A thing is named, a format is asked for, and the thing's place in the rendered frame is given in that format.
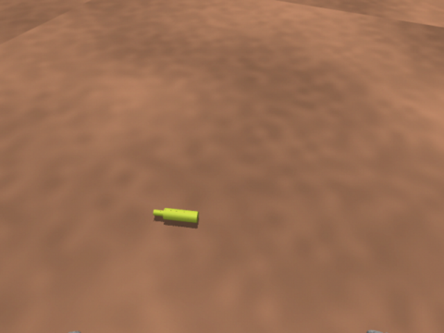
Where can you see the bottle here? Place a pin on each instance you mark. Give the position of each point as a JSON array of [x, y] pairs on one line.
[[177, 215]]

